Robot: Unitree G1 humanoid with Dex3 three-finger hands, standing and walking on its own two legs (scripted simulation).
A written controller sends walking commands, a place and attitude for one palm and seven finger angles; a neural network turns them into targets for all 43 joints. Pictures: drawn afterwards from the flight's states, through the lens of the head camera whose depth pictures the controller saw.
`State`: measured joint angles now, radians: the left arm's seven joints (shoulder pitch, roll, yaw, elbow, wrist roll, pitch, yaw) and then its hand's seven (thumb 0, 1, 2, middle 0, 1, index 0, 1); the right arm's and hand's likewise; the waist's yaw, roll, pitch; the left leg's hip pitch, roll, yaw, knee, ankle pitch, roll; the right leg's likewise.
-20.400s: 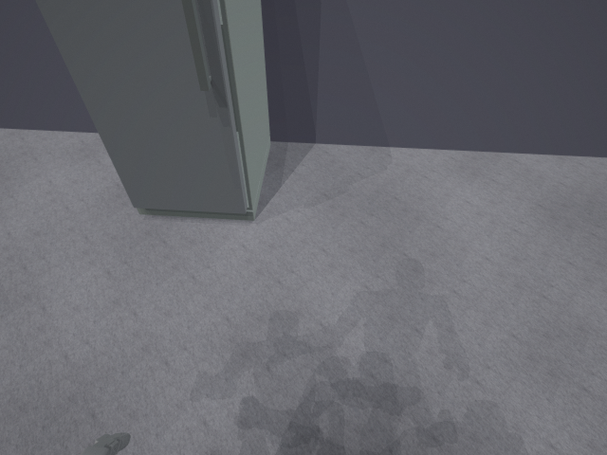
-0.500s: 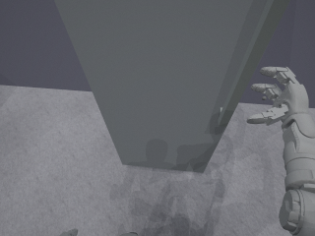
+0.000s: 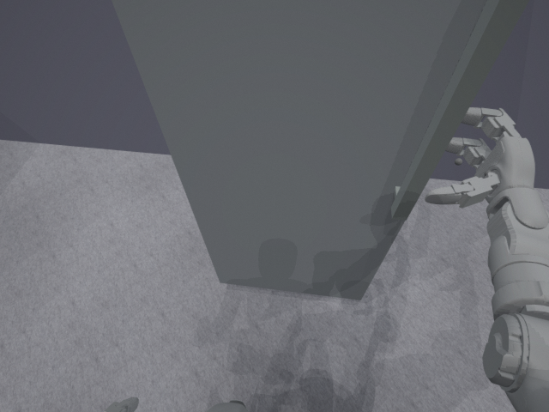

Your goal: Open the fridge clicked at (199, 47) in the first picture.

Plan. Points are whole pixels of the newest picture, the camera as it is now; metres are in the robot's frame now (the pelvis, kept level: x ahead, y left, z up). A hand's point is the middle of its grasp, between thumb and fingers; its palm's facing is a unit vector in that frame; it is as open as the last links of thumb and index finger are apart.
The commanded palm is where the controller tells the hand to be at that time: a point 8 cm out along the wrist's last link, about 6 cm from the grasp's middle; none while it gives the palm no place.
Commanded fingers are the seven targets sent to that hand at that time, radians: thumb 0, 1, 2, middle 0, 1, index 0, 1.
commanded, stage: feel for the door with the fingertips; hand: right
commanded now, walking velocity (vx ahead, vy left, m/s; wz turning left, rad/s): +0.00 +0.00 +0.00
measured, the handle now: (444, 108) +0.51 -0.16 +0.17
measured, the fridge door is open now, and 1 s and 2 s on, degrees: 0 0 0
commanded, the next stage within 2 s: slide the fingers in behind the handle in 0.08 s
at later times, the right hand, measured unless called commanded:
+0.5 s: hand (450, 163) +0.46 -0.18 +0.12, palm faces -0.02 +1.00 +0.01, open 13.9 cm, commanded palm +0.43 -0.23 +0.12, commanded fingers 0.00 0.50 -0.30 0.30 1.20 0.30 1.20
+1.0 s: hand (442, 169) +0.44 -0.16 +0.12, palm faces -0.01 +1.00 +0.01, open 14.0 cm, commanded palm +0.42 -0.21 +0.12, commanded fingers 0.00 0.50 -0.30 0.30 1.20 0.30 1.20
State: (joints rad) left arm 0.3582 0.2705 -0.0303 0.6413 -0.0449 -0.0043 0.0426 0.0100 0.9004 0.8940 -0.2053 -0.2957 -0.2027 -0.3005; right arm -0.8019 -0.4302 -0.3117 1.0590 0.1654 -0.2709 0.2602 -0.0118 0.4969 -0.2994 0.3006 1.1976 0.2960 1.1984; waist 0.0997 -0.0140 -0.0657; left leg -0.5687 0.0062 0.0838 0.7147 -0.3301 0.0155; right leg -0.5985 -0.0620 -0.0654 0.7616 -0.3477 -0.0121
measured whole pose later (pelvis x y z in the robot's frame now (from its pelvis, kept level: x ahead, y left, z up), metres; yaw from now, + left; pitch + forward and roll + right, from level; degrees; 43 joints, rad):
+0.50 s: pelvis +0.00 -0.01 +0.00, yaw +0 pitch +11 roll +1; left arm 0.38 0.27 -0.02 0.64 -0.04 0.01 0.02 0.01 0.90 0.89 -0.20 -0.30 -0.20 -0.30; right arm -0.76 -0.38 -0.29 1.01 0.17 -0.28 0.24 -0.01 0.50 -0.30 0.31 1.21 0.31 1.21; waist 0.09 -0.02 -0.08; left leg -0.58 0.01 0.07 0.72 -0.34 0.01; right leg -0.60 -0.06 -0.07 0.77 -0.36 -0.02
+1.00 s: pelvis +0.00 +0.00 +0.00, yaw +0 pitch +9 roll +1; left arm 0.33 0.26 -0.02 0.63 -0.04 -0.01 0.03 0.01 0.90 0.89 -0.20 -0.30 -0.20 -0.30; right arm -0.72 -0.33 -0.25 0.94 0.17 -0.27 0.19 -0.01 0.50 -0.30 0.30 1.20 0.29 1.20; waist 0.07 -0.02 -0.07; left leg -0.53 0.01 0.08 0.71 -0.33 0.02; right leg -0.56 -0.06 -0.06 0.75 -0.34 -0.01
